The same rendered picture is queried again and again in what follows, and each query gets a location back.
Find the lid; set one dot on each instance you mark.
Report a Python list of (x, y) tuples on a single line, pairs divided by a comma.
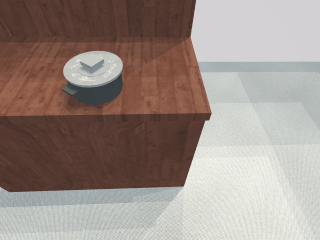
[(81, 76)]

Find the knob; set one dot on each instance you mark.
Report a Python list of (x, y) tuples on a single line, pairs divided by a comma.
[(92, 62)]

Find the table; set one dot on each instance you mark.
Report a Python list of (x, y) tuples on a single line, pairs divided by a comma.
[(146, 137)]

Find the pot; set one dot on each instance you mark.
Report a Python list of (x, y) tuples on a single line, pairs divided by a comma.
[(95, 95)]

